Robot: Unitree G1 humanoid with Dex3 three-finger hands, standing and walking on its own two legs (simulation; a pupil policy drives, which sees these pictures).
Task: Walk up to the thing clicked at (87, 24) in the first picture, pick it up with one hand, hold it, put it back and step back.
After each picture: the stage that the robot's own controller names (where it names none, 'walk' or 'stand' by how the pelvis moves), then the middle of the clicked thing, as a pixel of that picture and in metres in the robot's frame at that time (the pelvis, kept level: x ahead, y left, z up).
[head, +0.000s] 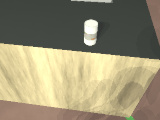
stand; (90, 32) +0.71 -0.02 -0.03
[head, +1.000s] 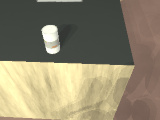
rise first; (51, 39) +0.60 +0.18 +0.00
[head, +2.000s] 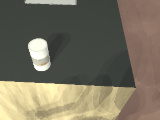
rise first; (40, 55) +0.48 +0.18 +0.01
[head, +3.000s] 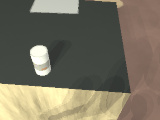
stand; (41, 60) +0.49 +0.19 -0.02
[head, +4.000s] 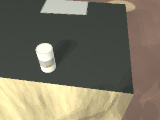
stand; (46, 58) +0.51 +0.18 -0.01
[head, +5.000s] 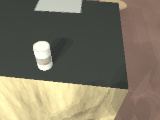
stand; (43, 56) +0.53 +0.18 -0.02
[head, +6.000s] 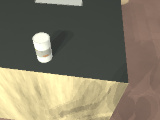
stand; (43, 48) +0.54 +0.19 -0.01
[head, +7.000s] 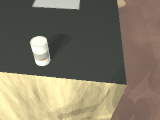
stand; (40, 51) +0.54 +0.20 -0.01
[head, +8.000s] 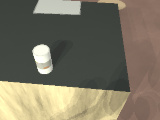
stand; (43, 59) +0.51 +0.18 -0.03
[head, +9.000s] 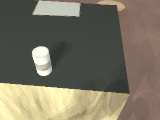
stand; (42, 61) +0.51 +0.18 -0.03
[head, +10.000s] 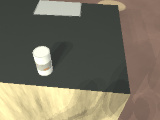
stand; (43, 61) +0.50 +0.18 -0.03
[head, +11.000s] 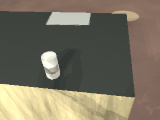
rise first; (51, 65) +0.52 +0.20 -0.02
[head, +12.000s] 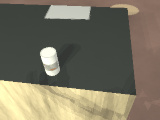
go down; (50, 61) +0.51 +0.19 -0.02
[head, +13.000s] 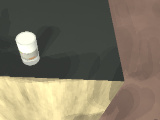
go down; (28, 49) +0.51 +0.18 +0.00
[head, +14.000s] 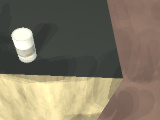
go down; (25, 45) +0.52 +0.19 +0.02
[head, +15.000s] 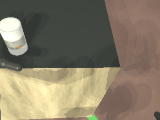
close in; (14, 37) +0.52 +0.20 +0.04
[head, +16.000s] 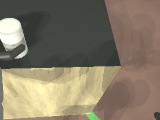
close; (13, 39) +0.49 +0.18 +0.05
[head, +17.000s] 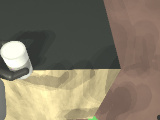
lift; (18, 61) +0.42 +0.18 +0.05
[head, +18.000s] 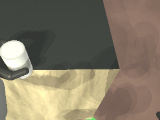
lift; (17, 61) +0.42 +0.18 +0.05
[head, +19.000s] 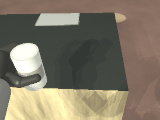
lift; (30, 68) +0.32 +0.15 +0.19
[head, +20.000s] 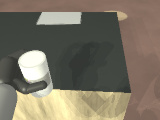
hold; (37, 74) +0.31 +0.14 +0.17
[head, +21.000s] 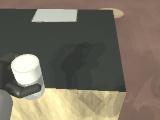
hold; (29, 78) +0.31 +0.16 +0.15
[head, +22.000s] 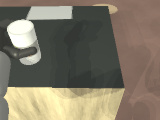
crouch; (25, 43) +0.40 +0.17 +0.19
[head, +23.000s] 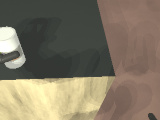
lower; (9, 48) +0.46 +0.20 +0.08
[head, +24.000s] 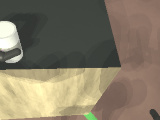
lower; (8, 43) +0.47 +0.19 +0.06
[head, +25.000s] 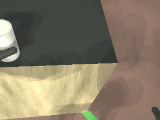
lower; (4, 42) +0.48 +0.19 +0.06
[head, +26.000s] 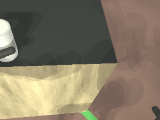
lower; (2, 41) +0.48 +0.20 +0.06
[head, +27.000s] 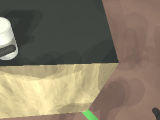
rest; (2, 40) +0.48 +0.20 +0.06
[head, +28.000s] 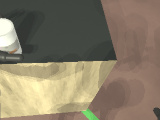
open; (6, 41) +0.48 +0.19 +0.06
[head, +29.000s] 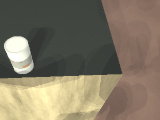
sink last; (20, 56) +0.45 +0.18 +0.04
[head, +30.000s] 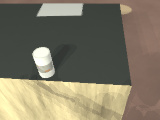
stand; (44, 63) +0.49 +0.19 +0.03
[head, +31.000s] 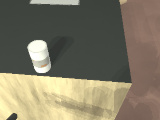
stand; (40, 57) +0.47 +0.19 +0.03
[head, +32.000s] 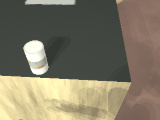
stand; (36, 58) +0.47 +0.19 +0.04
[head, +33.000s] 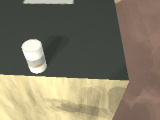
stand; (35, 56) +0.47 +0.19 +0.04
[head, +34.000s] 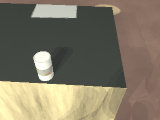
stand; (44, 66) +0.49 +0.18 -0.02
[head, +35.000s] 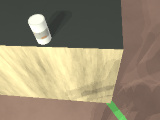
walk; (40, 30) +0.60 +0.21 -0.01
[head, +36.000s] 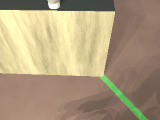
walk; out of the picture +0.92 +0.18 -0.01
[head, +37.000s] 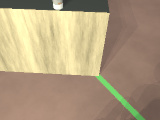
stand; out of the picture +1.07 +0.19 -0.01
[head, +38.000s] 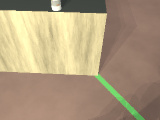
stand; (55, 0) +1.08 +0.20 -0.03
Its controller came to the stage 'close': yes
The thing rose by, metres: 0.22
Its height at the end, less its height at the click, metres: +0.00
